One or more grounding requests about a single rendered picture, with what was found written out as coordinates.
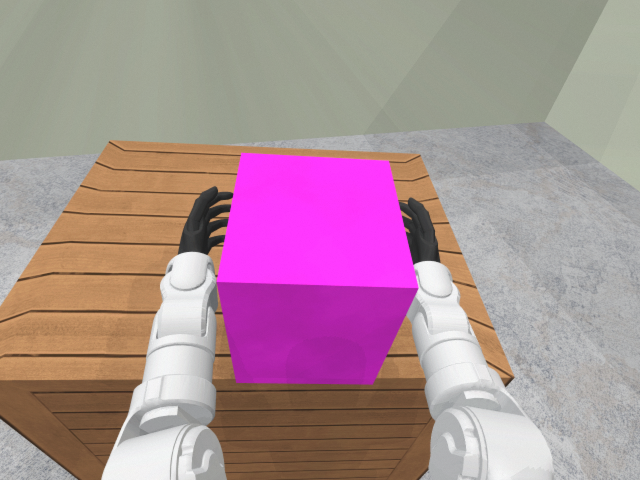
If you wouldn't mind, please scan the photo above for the robot right upper arm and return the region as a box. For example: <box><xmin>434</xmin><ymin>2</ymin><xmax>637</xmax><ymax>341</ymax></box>
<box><xmin>428</xmin><ymin>405</ymin><xmax>554</xmax><ymax>480</ymax></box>

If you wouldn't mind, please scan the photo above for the robot right hand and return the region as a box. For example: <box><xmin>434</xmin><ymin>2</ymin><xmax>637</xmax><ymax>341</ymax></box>
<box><xmin>399</xmin><ymin>197</ymin><xmax>441</xmax><ymax>265</ymax></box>

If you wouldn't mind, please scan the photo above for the left robot forearm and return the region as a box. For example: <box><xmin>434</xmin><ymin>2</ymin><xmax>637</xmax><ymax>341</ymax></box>
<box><xmin>101</xmin><ymin>252</ymin><xmax>218</xmax><ymax>480</ymax></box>

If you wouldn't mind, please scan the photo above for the pedestal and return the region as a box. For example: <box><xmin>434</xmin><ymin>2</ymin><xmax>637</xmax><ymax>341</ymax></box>
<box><xmin>0</xmin><ymin>140</ymin><xmax>515</xmax><ymax>480</ymax></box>

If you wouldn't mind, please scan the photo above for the carton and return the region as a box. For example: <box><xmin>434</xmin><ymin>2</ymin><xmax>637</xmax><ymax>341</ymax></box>
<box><xmin>217</xmin><ymin>153</ymin><xmax>419</xmax><ymax>385</ymax></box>

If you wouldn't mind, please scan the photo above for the robot left hand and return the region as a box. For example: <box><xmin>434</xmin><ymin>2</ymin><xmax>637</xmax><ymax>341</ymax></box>
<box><xmin>178</xmin><ymin>186</ymin><xmax>233</xmax><ymax>255</ymax></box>

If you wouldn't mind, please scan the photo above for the right robot forearm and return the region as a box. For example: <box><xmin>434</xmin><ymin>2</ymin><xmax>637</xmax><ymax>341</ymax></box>
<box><xmin>406</xmin><ymin>261</ymin><xmax>554</xmax><ymax>480</ymax></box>

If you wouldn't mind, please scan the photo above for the robot left upper arm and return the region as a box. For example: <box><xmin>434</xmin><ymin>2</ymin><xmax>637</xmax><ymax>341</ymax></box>
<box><xmin>102</xmin><ymin>423</ymin><xmax>227</xmax><ymax>480</ymax></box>

